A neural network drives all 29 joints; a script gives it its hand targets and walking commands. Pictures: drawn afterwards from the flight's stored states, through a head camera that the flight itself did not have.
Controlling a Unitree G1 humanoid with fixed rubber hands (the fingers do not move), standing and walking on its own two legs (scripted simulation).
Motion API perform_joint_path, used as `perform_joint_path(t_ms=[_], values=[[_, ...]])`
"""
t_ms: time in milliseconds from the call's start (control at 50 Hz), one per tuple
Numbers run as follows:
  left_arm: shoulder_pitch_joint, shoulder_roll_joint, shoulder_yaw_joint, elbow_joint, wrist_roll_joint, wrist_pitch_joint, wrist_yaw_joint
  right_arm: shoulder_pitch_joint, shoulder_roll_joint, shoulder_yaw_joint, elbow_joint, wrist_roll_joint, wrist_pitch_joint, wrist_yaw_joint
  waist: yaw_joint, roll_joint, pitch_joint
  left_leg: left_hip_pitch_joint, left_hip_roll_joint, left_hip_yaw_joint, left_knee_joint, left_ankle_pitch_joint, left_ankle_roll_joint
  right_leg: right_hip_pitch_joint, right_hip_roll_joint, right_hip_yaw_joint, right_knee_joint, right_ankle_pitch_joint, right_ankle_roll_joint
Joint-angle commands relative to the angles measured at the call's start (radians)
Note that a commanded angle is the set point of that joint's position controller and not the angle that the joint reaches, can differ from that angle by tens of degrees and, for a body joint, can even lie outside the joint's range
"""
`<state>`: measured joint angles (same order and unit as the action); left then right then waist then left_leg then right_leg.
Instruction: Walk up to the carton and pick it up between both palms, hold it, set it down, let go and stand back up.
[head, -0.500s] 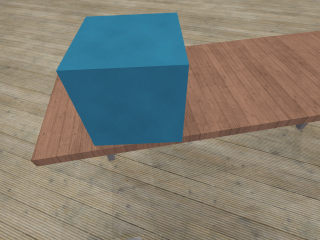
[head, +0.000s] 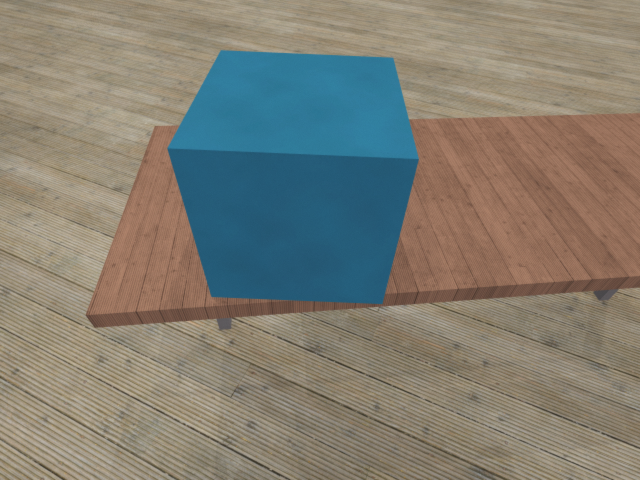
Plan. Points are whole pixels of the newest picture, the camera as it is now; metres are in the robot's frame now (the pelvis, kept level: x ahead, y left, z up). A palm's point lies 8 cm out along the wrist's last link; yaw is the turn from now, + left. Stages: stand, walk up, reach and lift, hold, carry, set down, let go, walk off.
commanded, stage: walk up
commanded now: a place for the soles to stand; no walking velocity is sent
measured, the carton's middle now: (302, 177) +0.50 +0.02 +0.13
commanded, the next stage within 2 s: reach and lift in 0.62 s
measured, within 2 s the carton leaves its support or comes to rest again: neither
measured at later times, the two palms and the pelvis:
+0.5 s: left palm out of the picture +0.01 +0.24 -0.15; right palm out of the picture +0.04 -0.24 -0.14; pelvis +0.01 -0.01 +0.00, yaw +5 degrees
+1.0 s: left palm out of the picture +0.16 +0.21 -0.11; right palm out of the picture +0.15 -0.25 -0.11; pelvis -0.04 -0.03 -0.02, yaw -1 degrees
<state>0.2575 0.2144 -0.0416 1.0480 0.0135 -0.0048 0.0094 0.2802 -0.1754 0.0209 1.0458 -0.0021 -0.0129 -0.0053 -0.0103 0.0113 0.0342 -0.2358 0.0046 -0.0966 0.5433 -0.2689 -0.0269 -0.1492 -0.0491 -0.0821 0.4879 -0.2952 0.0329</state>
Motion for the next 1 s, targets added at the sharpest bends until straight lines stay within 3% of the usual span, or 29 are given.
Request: perform_joint_path(t_ms=[0,600,620,640,660,680,700,740,760,800,820,840,860,880,920,940,980], values=[[0.021,0.136,0.03,-0.034,-0.002,-0.014,0.008,0.049,-0.155,-0.019,-0.028,-0.002,-0.017,-0.013,-0.002,-0.006,0.045,-0.069,0.054,-0.069,-0.1,0.149,0.065,-0.013,-0.064,0.078,-0.134,0.029,-0.078],[0.019,0.175,0.03,-0.024,0.001,0.02,0.01,0.062,-0.189,-0.007,-0.041,-0.002,-0.012,-0.039,0.012,0.028,0.021,-0.141,0.019,-0.131,0.012,0.301,0.06,0.048,-0.096,-0.037,-0.074,0.043,-0.093],[-0.619,0.248,-0.051,-0.454,-0.069,0.193,-0.014,-0.744,-0.13,-0.163,-0.161,-0.137,-0.05,0.024,-0.064,-0.065,-0.18,-0.351,0.032,0.153,0.058,0.004,0.047,-0.356,0.044,0.037,0.241,-0.05,-0.033],[-0.518,0.264,-0.034,-0.46,-0.062,0.292,-0.005,-0.57,-0.165,-0.24,-0.093,-0.183,-0.002,0.07,-0.078,-0.067,-0.023,-0.498,0.023,0.157,0.07,-0.177,0.064,-0.369,0.007,0.053,0.278,-0.154,-0.06],[-0.468,0.286,0.011,-0.541,-0.051,0.36,-0.003,-0.566,-0.196,-0.253,-0.168,-0.189,0.035,0.097,-0.041,-0.132,-0.122,-0.454,0.018,0.171,0.038,-0.179,0.062,-0.273,0.019,0.048,0.258,-0.156,-0.055],[-0.41,0.267,0.022,-0.593,-0.046,0.414,0.006,-0.478,-0.196,-0.231,-0.183,-0.166,0.062,0.116,-0.013,-0.11,-0.146,-0.457,0.019,0.177,0.048,-0.115,0.06,-0.255,0.006,0.063,0.255,-0.069,-0.054],[-0.45,0.268,0.074,-0.636,-0.03,0.459,0.013,-0.463,-0.195,-0.208,-0.188,-0.152,0.068,0.127,0.001,-0.069,-0.229,-0.462,0.028,0.171,0.097,-0.064,0.066,-0.279,-0.005,0.072,0.302,-0.012,-0.063],[-0.449,0.248,0.125,-0.712,-0.015,0.554,0.021,-0.431,-0.202,-0.148,-0.127,-0.086,0.061,0.129,0.034,0.049,-0.399,-0.387,0.037,0.131,0.183,0.259,0.06,-0.29,0.0,0.061,0.369,0.191,-0.081],[-0.4,0.244,0.118,-0.731,-0.023,0.599,0.015,-0.415,-0.211,-0.115,-0.093,-0.036,0.06,0.121,0.042,0.068,-0.479,-0.32,0.026,0.118,0.23,0.445,0.05,-0.235,0.015,0.07,0.38,0.358,-0.084],[-0.175,0.218,0.125,-0.736,-0.046,0.638,-0.018,-0.365,-0.212,-0.081,-0.063,0.068,0.051,0.076,0.024,0.034,-0.537,-0.17,0.003,0.095,0.268,0.613,0.02,-0.136,0.047,0.082,0.371,0.644,-0.063],[-0.039,0.171,0.168,-0.768,-0.02,0.641,-0.026,-0.309,-0.208,-0.077,-0.066,0.103,0.043,0.058,0.027,0.03,-0.532,-0.045,0.015,0.083,0.162,0.598,-0.005,-0.01,0.078,0.089,0.262,0.572,-0.081],[0.046,0.14,0.142,-0.795,0.003,0.644,-0.039,-0.257,-0.193,-0.098,-0.068,0.115,0.024,0.041,0.019,0.071,-0.48,-0.046,0.009,0.093,0.153,0.513,-0.029,-0.008,0.083,0.077,0.226,0.501,-0.113],[0.108,0.121,0.165,-0.822,0.019,0.638,-0.047,-0.229,-0.184,-0.091,-0.089,0.112,-0.004,0.024,0.016,0.058,-0.413,-0.018,0.016,0.084,0.106,0.444,-0.029,0.011,0.081,0.095,0.181,0.483,-0.124],[0.135,0.102,0.183,-0.845,0.04,0.62,-0.047,-0.227,-0.175,-0.089,-0.088,0.092,-0.043,0.016,0.013,0.087,-0.365,0.027,0.024,0.073,0.046,0.409,-0.022,0.034,0.087,0.104,0.165,0.47,-0.131],[0.058,0.102,0.19,-0.823,0.087,0.573,-0.024,-0.332,-0.146,-0.078,-0.073,0.032,-0.126,0.023,0.045,0.137,-0.291,0.056,0.025,0.089,-0.075,0.337,-0.015,0.069,0.106,0.095,0.078,0.327,-0.129],[0.023,0.118,0.206,-0.806,0.097,0.548,-0.013,-0.376,-0.126,-0.073,-0.07,0.011,-0.162,0.032,0.066,0.129,-0.253,0.025,0.016,0.106,-0.12,0.271,-0.013,0.092,0.102,0.097,0.032,0.246,-0.125],[-0.063,0.164,0.235,-0.766,0.061,0.498,0.014,-0.475,-0.059,-0.068,-0.123,-0.057,-0.208,0.033,0.107,0.001,-0.155,-0.07,0.004,0.14,-0.152,0.148,0.022,0.075,0.074,0.1,-0.043,0.16,-0.064]])
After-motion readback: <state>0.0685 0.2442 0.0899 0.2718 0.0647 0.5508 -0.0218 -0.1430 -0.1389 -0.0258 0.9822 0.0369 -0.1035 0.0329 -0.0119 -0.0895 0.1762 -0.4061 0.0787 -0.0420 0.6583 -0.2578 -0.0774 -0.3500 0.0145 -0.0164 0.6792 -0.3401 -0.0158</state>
